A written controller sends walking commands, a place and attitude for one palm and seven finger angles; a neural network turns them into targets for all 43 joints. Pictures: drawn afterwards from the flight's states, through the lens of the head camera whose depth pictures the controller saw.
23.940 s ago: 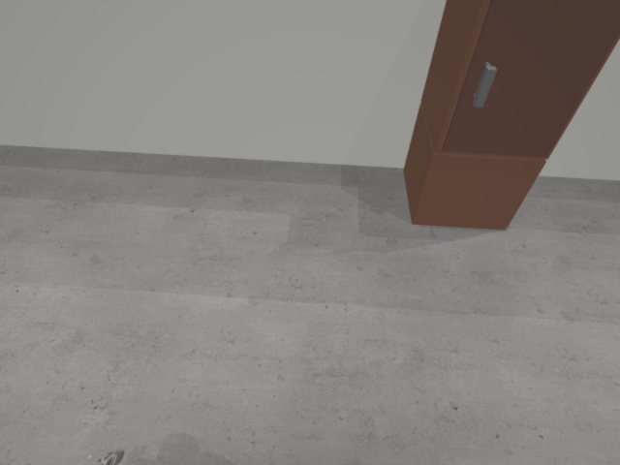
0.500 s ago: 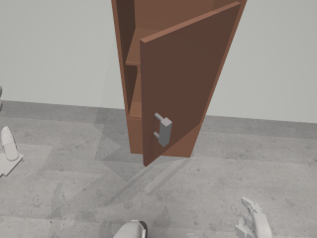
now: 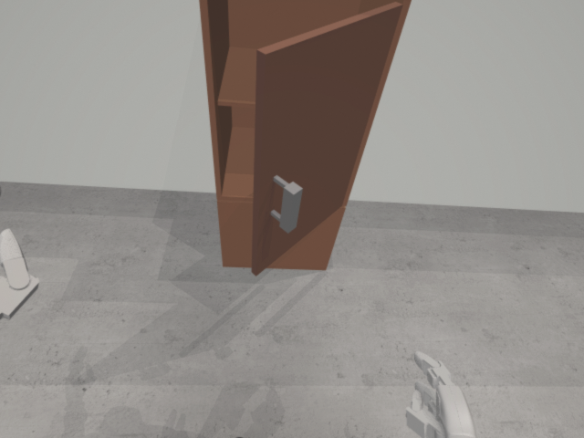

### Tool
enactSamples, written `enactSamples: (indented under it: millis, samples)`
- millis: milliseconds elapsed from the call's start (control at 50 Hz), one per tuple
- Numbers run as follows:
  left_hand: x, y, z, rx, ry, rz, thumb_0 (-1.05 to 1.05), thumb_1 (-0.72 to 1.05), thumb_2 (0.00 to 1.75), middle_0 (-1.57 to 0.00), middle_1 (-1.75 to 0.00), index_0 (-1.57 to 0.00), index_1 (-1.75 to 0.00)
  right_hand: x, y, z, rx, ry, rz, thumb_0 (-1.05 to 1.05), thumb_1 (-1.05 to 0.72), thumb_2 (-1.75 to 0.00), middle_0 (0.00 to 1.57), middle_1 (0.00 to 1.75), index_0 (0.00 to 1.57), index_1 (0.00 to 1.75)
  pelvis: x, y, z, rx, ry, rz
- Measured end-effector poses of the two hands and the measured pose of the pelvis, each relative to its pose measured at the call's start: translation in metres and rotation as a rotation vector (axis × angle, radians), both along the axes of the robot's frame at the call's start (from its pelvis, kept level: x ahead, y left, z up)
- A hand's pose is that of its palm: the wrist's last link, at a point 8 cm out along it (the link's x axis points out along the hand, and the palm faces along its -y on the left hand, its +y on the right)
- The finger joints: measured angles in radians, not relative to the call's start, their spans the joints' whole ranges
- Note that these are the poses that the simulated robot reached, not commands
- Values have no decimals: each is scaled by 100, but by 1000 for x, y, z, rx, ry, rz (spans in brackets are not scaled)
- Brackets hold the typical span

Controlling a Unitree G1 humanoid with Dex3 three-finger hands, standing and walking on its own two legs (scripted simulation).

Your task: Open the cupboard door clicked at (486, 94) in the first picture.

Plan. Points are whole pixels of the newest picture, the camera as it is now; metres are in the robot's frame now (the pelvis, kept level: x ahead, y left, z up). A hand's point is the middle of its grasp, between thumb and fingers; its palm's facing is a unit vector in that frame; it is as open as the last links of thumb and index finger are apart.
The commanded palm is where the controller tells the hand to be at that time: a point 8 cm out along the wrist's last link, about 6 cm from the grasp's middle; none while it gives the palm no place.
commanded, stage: stop stepping back and stand still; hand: left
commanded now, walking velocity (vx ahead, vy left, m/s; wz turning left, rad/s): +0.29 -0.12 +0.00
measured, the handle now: (283, 203) +0.57 +0.03 -0.07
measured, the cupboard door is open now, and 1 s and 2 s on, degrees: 46 46 46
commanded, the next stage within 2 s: let the arm hang, fingers relaxed in 1.38 s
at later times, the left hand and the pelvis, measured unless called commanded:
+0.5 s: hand (22, 344) +0.16 +0.25 +0.17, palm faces +0.42 -0.81 -0.41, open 7.4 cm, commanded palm +0.11 +0.29 +0.18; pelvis -0.04 +0.00 +0.00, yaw -2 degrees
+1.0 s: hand out of the picture +0.16 +0.29 +0.16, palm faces +0.39 -0.80 -0.47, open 7.4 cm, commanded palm +0.11 +0.33 +0.18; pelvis -0.05 +0.03 +0.00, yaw -2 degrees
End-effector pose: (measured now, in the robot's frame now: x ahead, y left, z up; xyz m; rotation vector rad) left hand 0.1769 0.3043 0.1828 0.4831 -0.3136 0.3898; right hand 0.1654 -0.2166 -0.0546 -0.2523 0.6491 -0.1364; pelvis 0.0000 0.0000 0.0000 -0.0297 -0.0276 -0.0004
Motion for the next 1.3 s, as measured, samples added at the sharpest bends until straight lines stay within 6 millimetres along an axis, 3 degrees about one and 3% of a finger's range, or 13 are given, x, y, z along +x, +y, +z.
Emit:
enactSamples:
  millis: [100,220,280,380,480,620,780,960,1300]
  samples:
    - [-33,-21,17,52,67,-61,1,89,90,-21,-30,-21,-30,-40,-8,6,17,19,-37,1,-90,-90,20,30,20,30,-18,-4,11,-9,24,-12]
    - [-72,-26,16,135,94,-23,1,89,90,-21,-30,-21,-30,-77,-33,-30,8,111,-54,1,-90,-90,20,30,20,30,-49,-11,-5,31,29,-35]
    - [-77,-16,7,72,85,43,1,89,90,-21,-30,-21,-30,-99,-43,-39,16,167,-95,1,-90,-90,20,30,20,30,-49,-12,-2,37,25,-36]
    - [-68,-12,-10,-19,88,95,1,89,90,-21,-30,-21,-30,-120,-52,-40,-4,198,-133,2,-90,-90,20,30,20,30,-48,-11,3,56,17,-20]
    - [-57,-20,-3,3,41,19,1,89,90,-21,-30,-21,-30,-114,-49,-32,-33,176,-134,2,-91,-90,20,30,20,30,-44,-4,2,59,19,-27]
    - [-42,-4,7,99,22,-26,1,89,90,-21,-30,-21,-30,-79,-25,-27,2,75,-127,2,-91,-90,20,30,20,30,-40,9,-6,51,17,-44]
    - [-43,5,-6,63,125,-15,1,89,90,-21,-30,-21,-30,-56,8,-27,66,62,-65,1,-90,-90,20,30,20,30,-37,20,-3,28,38,-43]
    - [-51,18,-6,35,133,10,1,89,90,-21,-30,-21,-30,-57,21,-22,45,76,-43,1,-90,-90,20,30,20,30,-43,29,1,25,35,-40]
    - [-72,26,-9,15,172,20,1,89,90,-21,-30,-21,-30,-86,12,-18,6,95,-74,2,-90,-90,20,30,20,30,-61,36,5,13,34,-29]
